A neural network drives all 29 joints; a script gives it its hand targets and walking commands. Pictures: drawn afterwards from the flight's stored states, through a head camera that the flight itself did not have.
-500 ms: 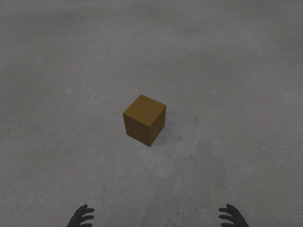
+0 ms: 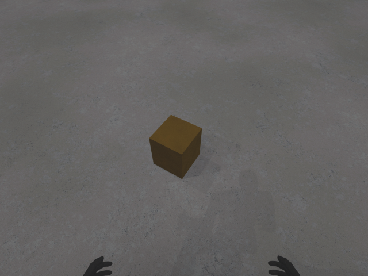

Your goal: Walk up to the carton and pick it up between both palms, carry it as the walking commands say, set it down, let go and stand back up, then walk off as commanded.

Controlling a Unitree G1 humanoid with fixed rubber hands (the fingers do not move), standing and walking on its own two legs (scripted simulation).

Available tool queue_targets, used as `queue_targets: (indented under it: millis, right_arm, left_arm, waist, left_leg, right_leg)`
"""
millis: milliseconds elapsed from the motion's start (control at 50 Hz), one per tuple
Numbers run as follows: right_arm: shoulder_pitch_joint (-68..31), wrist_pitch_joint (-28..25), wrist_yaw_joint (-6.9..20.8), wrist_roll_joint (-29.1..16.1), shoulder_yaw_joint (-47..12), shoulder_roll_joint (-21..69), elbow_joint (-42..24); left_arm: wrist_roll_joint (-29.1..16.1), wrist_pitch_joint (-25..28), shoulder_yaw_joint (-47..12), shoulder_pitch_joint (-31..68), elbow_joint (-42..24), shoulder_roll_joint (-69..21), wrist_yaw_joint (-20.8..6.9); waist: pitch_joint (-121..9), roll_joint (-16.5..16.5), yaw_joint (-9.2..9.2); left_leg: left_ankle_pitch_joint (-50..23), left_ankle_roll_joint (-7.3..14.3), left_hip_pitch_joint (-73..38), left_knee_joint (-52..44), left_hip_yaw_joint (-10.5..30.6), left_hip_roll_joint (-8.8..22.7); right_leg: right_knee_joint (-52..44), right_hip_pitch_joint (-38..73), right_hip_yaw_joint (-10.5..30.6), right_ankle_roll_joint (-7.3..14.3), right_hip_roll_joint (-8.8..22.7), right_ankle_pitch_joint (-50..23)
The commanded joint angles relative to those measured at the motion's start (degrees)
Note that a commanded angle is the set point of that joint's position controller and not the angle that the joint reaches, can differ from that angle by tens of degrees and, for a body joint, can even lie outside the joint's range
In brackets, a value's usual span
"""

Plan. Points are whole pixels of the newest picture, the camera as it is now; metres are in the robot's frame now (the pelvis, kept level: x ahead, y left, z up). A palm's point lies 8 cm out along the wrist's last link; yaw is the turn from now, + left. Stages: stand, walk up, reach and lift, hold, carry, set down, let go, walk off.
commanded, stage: stand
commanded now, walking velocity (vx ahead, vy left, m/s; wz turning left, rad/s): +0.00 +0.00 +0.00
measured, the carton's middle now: (176, 146) +0.93 +0.06 -0.63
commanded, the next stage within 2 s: walk up in 0.06 s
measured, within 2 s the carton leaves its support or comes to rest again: neither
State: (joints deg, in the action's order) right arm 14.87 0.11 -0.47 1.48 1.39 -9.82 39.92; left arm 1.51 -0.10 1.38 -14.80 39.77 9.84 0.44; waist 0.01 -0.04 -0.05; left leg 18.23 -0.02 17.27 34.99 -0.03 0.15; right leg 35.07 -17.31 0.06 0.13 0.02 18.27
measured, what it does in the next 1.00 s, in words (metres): walks ahead: right foot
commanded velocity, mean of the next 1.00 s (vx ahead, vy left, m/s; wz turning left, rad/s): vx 0.00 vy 0.00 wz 0.00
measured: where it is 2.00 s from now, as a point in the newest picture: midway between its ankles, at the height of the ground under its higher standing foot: (183, 226)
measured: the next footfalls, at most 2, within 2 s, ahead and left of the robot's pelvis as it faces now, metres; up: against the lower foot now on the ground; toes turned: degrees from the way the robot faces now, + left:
right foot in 0.80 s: +0.31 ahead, -0.10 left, +0.00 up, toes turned -1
left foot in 1.24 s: +0.47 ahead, +0.14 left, +0.00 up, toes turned +5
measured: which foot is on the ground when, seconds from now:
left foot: down 0.00-0.80, up 0.82-1.00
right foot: down 0.00-0.44, up 0.46-0.78, down 0.80-1.00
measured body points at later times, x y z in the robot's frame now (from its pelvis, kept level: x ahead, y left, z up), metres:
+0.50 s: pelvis +0.04 +0.02 -0.01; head +0.04 +0.03 +0.44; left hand +0.07 +0.29 -0.14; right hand +0.12 -0.23 -0.12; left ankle +0.03 +0.11 -0.73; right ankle +0.00 -0.11 -0.70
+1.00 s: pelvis +0.22 -0.01 +0.00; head +0.23 -0.02 +0.45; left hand +0.28 +0.25 -0.11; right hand +0.30 -0.26 -0.12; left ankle +0.22 +0.12 -0.66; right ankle +0.27 -0.10 -0.73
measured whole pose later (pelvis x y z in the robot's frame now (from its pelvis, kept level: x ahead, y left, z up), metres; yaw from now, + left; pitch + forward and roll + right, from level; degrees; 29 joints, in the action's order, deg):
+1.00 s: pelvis +0.22 -0.01 +0.00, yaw +4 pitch -2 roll +0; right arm 23.3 -1.4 1.7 3.6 1.2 -14.8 39.0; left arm 1.7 3.5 1.2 -19.9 41.5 12.8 0.6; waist 2.5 1.5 0.6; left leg 24.1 -0.8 29.1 64.2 -0.5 2.1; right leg 33.9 -18.0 -5.6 3.5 0.1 14.3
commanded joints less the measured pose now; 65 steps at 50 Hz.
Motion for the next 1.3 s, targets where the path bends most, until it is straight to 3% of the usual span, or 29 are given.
queue_targets:
  millis: [0,220,240,260,320,340,360,400,420,440,460,500,540,620,700,760,780,800,820,840,900,960,1120,1180,1200,1220,1240,1260,1280]
  right_arm:
    - [0.2,-0.8,-0.2,0.0,1.3,-4.8,-3.3]
    - [0.9,-0.8,-0.4,-0.1,1.6,-4.7,-1.2]
    - [6.4,-1.9,0.8,1.9,1.4,-6.9,-1.4]
    - [4.8,-2.1,1.2,2.1,2.0,-7.9,-2.3]
    - [0.7,-3.2,2.2,1.5,1.6,-5.9,-5.9]
    - [1.2,-3.4,2.4,1.6,1.6,-6.7,-6.2]
    - [2.4,-3.7,2.7,1.5,1.6,-6.4,-6.1]
    - [10.4,-4.2,2.7,1.4,1.6,-5.0,-4.0]
    - [15.9,-4.5,2.3,1.5,2.3,-6.5,-2.7]
    - [20.4,-5.0,1.5,1.9,3.6,-11.8,-2.1]
    - [22.2,-4.7,0.2,1.7,4.3,-14.3,-0.9]
    - [17.8,-4.9,-0.7,1.2,3.3,-12.4,-1.4]
    - [15.0,-5.5,-0.6,1.0,2.1,-9.9,-1.8]
    - [17.2,-5.9,-0.1,1.0,1.1,-9.4,0.9]
    - [17.2,-4.8,0.3,1.0,1.3,-12.2,1.3]
    - [16.4,-3.9,0.6,0.8,0.8,-12.3,1.0]
    - [17.1,-3.7,0.9,0.9,0.0,-10.5,0.4]
    - [18.5,-3.6,1.1,0.8,-0.9,-7.8,-1.7]
    - [20.4,-3.0,0.9,0.7,-0.4,-8.5,-3.4]
    - [18.2,-2.4,0.9,1.3,0.5,-10.3,-4.3]
    - [13.1,-2.1,1.6,2.0,0.6,-9.0,-4.8]
    - [15.1,-1.9,2.6,2.3,0.4,-6.9,-2.8]
    - [4.2,-3.0,3.0,1.4,0.2,-5.3,-4.8]
    - [6.6,-3.8,2.2,1.6,0.8,-6.0,-4.2]
    - [10.6,-4.3,1.6,1.8,1.5,-7.5,-3.3]
    - [16.2,-4.9,1.0,2.4,2.6,-10.6,-2.6]
    - [19.8,-4.5,0.2,1.9,3.9,-16.4,-3.3]
    - [19.7,-3.6,-0.7,0.5,3.7,-16.4,-1.9]
    - [16.4,-3.6,-1.1,0.0,3.1,-14.4,-2.0]
  left_arm:
    - [0.0,0.8,1.3,-0.2,-3.4,4.7,0.2]
    - [-0.1,0.8,1.7,-0.9,-1.4,4.7,0.5]
    - [0.9,1.9,2.0,-7.4,-1.4,7.4,-0.4]
    - [1.0,2.1,2.7,-8.3,-1.5,8.1,-0.8]
    - [0.9,3.0,3.6,-10.8,-1.5,12.4,-0.6]
    - [0.8,3.1,3.8,-10.2,-1.2,13.2,-0.4]
    - [1.0,3.1,3.7,-8.7,-1.0,13.4,-0.4]
    - [0.6,2.5,2.7,-3.5,-0.7,12.4,-0.9]
    - [0.4,1.9,1.9,-1.8,-1.4,10.6,-1.2]
    - [0.2,1.6,1.1,-0.8,-4.0,7.1,-1.7]
    - [1.5,1.7,1.2,-0.4,-5.8,7.2,-1.8]
    - [1.3,2.1,1.3,-1.9,-5.4,7.7,-2.2]
    - [1.7,2.4,1.4,-4.7,-4.1,7.9,-2.6]
    - [1.5,2.6,0.3,-0.2,-5.5,5.0,-2.7]
    - [1.4,2.7,0.5,1.7,-6.6,4.5,-2.7]
    - [1.8,3.3,1.8,-4.5,-4.8,6.3,-1.7]
    - [2.2,3.9,2.9,-10.5,-3.6,8.9,-1.1]
    - [2.5,4.3,4.0,-18.0,-3.4,12.9,-0.3]
    - [0.9,3.4,4.9,-19.1,-4.2,17.5,0.5]
    - [-1.0,2.6,4.8,-15.4,-4.0,16.1,1.0]
    - [-0.7,3.3,2.1,-7.6,-2.7,10.4,0.6]
    - [0.5,4.8,1.3,-7.9,-0.1,9.6,0.2]
    - [0.6,4.4,1.3,-12.0,3.3,13.0,-1.4]
    - [0.8,3.5,0.9,-13.1,3.8,13.4,-1.6]
    - [0.9,3.2,0.3,-14.1,3.6,12.1,-1.8]
    - [0.9,3.0,-0.9,-15.2,2.6,9.0,-1.9]
    - [1.1,2.7,-1.4,-17.7,0.1,7.1,-1.9]
    - [1.9,1.7,0.0,-14.4,-1.0,10.9,-1.6]
    - [1.6,1.5,0.0,-12.5,-1.6,11.2,-1.5]
  waist:
    - [-1.4,0.1,0.00]
    - [-0.8,0.1,0.00]
    - [-6.0,-0.5,0.09]
    - [0.4,-0.5,1.09]
    - [6.7,-7.6,3.25]
    - [7.8,-7.6,3.07]
    - [8.0,-7.5,2.24]
    - [5.6,-6.9,-2.93]
    - [4.3,-2.6,-5.61]
    - [4.8,10.3,-7.32]
    - [8.4,8.2,-7.45]
    - [9.2,2.4,-3.87]
    - [6.0,3.4,-1.99]
    - [6.2,6.1,-2.77]
    - [5.9,8.9,-2.71]
    - [4.7,4.7,1.38]
    - [0.3,0.8,4.30]
    - [-6.7,-8.0,6.79]
    - [-8.0,-8.9,6.04]
    - [-3.7,-4.9,5.14]
    - [5.3,-5.4,2.09]
    - [3.5,-5.7,0.36]
    - [8.0,-6.7,1.42]
    - [7.6,-4.0,-0.56]
    - [6.0,-0.8,-2.43]
    - [1.6,7.6,-5.01]
    - [-2.1,14.5,-5.49]
    - [1.9,7.3,-5.51]
    - [4.9,6.3,-4.20]
  left_leg:
    - [-7.9,2.1,-0.5,-6.1,3.5,2.6]
    - [-8.0,2.2,-1.0,-7.1,3.8,2.7]
    - [20.5,5.2,-0.3,-5.4,8.6,3.6]
    - [27.9,5.6,5.8,-3.5,10.9,3.6]
    - [10.8,1.7,20.6,8.7,0.6,-1.0]
    - [11.3,1.4,20.6,9.2,0.4,0.3]
    - [11.3,1.2,16.0,7.0,0.4,0.8]
    - [4.7,1.7,-6.1,-1.3,-2.2,-2.3]
    - [8.0,2.0,-16.5,-4.8,4.4,-1.1]
    - [26.6,5.8,-20.8,-16.9,30.2,12.3]
    - [24.8,9.6,-20.3,-22.7,41.4,20.9]
    - [10.9,11.4,-15.5,-20.9,33.9,20.1]
    - [-0.9,10.7,-13.6,-19.9,22.9,15.9]
    - [-23.7,9.0,-10.3,-16.6,7.8,9.8]
    - [-18.6,9.0,-5.9,-15.5,7.4,11.1]
    - [-14.3,7.3,-0.9,-5.8,5.9,9.9]
    - [-15.8,6.1,3.8,6.8,3.1,6.8]
    - [-2.2,3.7,13.1,27.6,0.2,1.7]
    - [16.0,1.4,18.9,38.0,1.0,-3.0]
    - [14.0,0.9,20.3,42.4,4.5,-0.5]
    - [10.0,-0.1,20.8,35.3,3.5,3.9]
    - [3.9,-1.3,16.2,28.2,1.5,4.3]
    - [-7.7,-0.1,5.8,6.3,-2.3,2.1]
    - [-6.5,1.0,-4.5,-0.4,-4.5,-1.2]
    - [-4.3,1.7,-11.1,-2.2,-3.2,-1.2]
    - [4.3,3.7,-19.0,-6.4,10.1,7.6]
    - [17.8,9.0,-21.1,-16.9,37.3,22.6]
    - [23.0,12.6,-16.3,-20.7,43.2,25.2]
    - [20.9,13.3,-13.4,-20.7,39.4,23.9]
  right_leg:
    - [-6.2,0.4,3.6,2.1,2.7,-8.1]
    - [-7.2,0.9,3.9,2.3,2.9,-8.2]
    - [-5.0,3.4,6.2,4.6,4.0,19.0]
    - [-5.6,-0.5,11.1,6.0,5.6,27.6]
    - [-17.9,7.8,26.8,12.0,16.4,31.0]
    - [-20.2,6.7,28.0,13.3,18.6,31.4]
    - [-20.4,3.2,25.0,12.9,18.2,30.3]
    - [-14.3,-10.4,12.4,8.8,11.7,27.1]
    - [-3.8,-19.4,6.0,5.9,6.2,27.1]
    - [19.5,-30.4,-1.6,1.4,-1.4,17.3]
    - [28.0,-36.9,1.1,0.3,1.0,15.5]
    - [30.4,-34.1,3.8,-0.3,4.3,8.2]
    - [27.7,-29.0,3.0,-1.5,4.9,3.5]
    - [13.0,-20.1,-2.9,-2.1,2.3,-4.8]
    - [4.5,-8.6,-4.4,0.7,0.2,-10.1]
    - [-1.1,5.7,-5.2,2.1,-2.2,-9.7]
    - [-0.4,15.9,-2.8,3.8,-0.9,-7.6]
    - [-3.5,24.8,18.0,7.9,13.4,0.0]
    - [-16.8,21.8,41.6,12.4,25.8,13.3]
    - [-21.3,16.5,42.8,14.3,25.9,23.8]
    - [-21.8,2.8,25.1,13.1,19.0,19.5]
    - [-21.9,-0.5,15.6,12.4,15.3,9.1]
    - [-22.4,-5.3,6.8,9.8,13.2,13.5]
    - [-14.0,-7.5,4.3,8.2,11.6,14.8]
    - [-6.6,-9.9,2.8,7.1,9.8,14.1]
    - [9.2,-15.6,-0.8,4.9,6.4,12.4]
    - [27.5,-23.6,-4.8,1.3,-0.7,17.4]
    - [34.2,-26.3,0.1,0.3,1.5,16.3]
    - [36.2,-27.4,1.9,-0.2,3.2,12.4]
